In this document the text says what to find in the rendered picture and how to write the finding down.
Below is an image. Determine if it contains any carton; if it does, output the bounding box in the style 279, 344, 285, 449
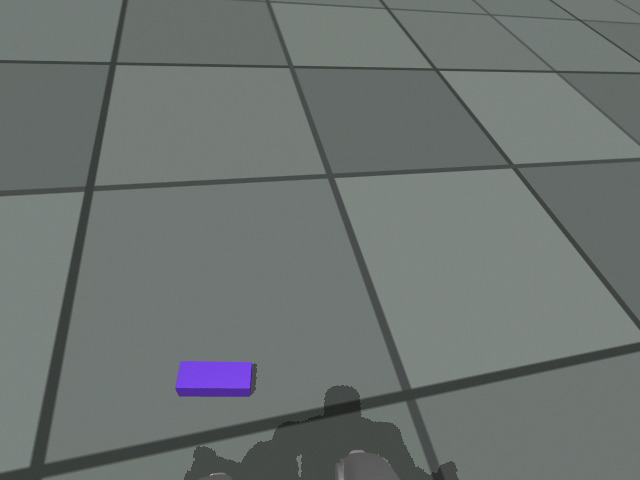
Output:
175, 361, 252, 397

